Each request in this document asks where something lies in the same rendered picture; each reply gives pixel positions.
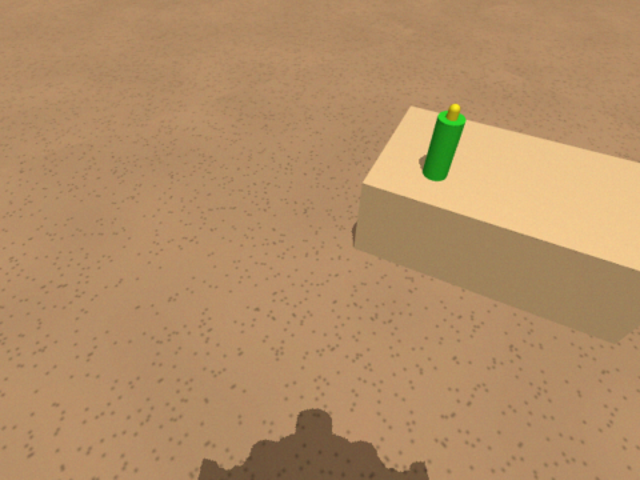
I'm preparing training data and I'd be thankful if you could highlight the bottle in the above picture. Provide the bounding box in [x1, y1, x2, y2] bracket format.
[423, 104, 466, 181]

